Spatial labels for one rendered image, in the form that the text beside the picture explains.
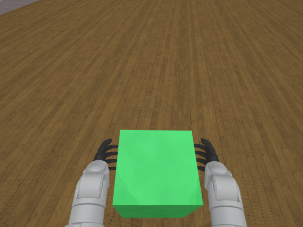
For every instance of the right robot forearm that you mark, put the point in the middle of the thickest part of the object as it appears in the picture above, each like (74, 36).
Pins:
(224, 197)

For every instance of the left robot forearm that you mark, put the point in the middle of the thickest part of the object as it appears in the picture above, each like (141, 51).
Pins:
(90, 196)

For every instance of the carton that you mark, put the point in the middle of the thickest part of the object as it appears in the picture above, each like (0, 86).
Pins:
(156, 175)

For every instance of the left robot hand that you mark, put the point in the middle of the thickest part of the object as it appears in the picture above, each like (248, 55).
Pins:
(102, 155)

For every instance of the right robot hand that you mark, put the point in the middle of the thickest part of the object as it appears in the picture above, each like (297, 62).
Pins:
(210, 154)

